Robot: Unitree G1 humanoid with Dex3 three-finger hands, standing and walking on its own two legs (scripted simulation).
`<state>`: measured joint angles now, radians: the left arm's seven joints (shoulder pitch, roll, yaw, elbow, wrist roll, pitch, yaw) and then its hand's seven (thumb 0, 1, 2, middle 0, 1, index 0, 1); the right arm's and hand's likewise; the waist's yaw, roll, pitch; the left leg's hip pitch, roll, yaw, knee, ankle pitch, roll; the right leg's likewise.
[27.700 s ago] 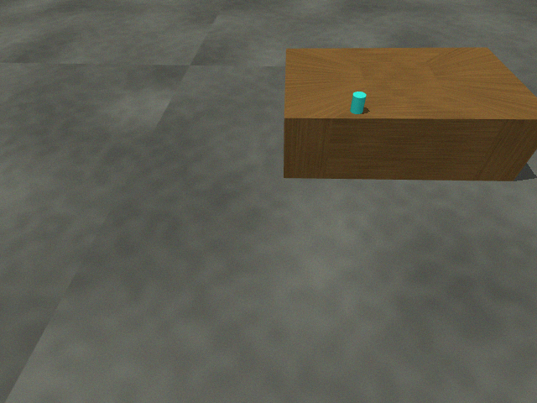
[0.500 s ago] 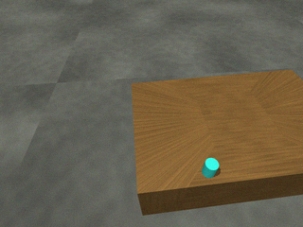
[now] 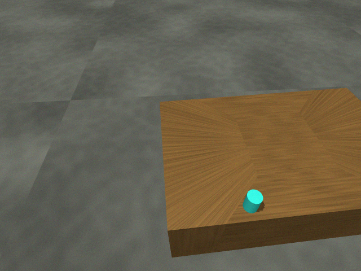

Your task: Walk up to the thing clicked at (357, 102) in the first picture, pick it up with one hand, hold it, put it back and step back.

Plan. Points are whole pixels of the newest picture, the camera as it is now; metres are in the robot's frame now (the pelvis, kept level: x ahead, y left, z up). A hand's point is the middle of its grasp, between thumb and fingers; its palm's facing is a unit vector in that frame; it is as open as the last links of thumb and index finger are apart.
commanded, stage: stand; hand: right
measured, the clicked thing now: (252, 201) +0.44 -0.26 -0.35
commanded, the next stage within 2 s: none
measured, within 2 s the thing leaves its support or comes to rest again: neither
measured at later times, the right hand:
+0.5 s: hand out of the picture +0.07 -0.24 -0.15, palm faces +0.00 +0.94 -0.35, open 7.5 cm
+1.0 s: hand out of the picture +0.08 -0.24 -0.15, palm faces +0.00 +0.94 -0.35, open 7.4 cm
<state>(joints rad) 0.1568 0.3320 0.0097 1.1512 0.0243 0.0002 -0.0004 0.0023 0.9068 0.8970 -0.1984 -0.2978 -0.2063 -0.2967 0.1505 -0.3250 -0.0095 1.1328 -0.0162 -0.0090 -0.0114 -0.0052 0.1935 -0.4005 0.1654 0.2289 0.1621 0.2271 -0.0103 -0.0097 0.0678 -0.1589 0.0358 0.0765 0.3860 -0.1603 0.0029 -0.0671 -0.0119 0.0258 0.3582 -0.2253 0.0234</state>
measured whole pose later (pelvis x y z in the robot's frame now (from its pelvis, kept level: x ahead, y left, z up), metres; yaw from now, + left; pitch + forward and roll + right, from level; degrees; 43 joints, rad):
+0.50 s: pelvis +0.01 +0.01 +0.00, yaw +0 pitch -3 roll +0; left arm 0.13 0.34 0.00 1.16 0.02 -0.01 0.00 0.00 0.91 0.90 -0.20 -0.30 -0.21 -0.30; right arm 0.12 -0.33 0.00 1.15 -0.01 -0.01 0.00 0.00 -0.88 -0.89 0.20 0.30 0.20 0.30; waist -0.01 -0.02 0.06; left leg -0.15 0.02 0.08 0.36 -0.16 0.01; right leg -0.05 -0.03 0.03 0.33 -0.22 0.03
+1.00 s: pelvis +0.01 +0.01 +0.00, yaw +1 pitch -3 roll +0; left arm 0.13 0.35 0.00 1.14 0.02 -0.01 0.00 0.00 0.91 0.90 -0.20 -0.30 -0.21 -0.30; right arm 0.11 -0.33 -0.01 1.15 -0.01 -0.01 0.00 0.00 -0.90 -0.89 0.20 0.30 0.20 0.30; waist -0.01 -0.02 0.05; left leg -0.14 0.02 0.07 0.35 -0.15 0.01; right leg -0.04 -0.03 0.02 0.31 -0.22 0.04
